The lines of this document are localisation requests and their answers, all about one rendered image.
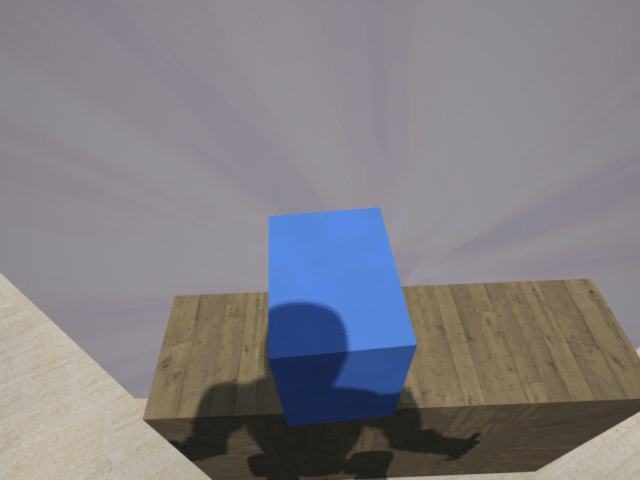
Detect carton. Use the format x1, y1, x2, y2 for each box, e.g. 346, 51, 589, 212
268, 207, 417, 426

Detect pedestal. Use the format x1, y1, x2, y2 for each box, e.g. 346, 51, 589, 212
143, 279, 640, 480

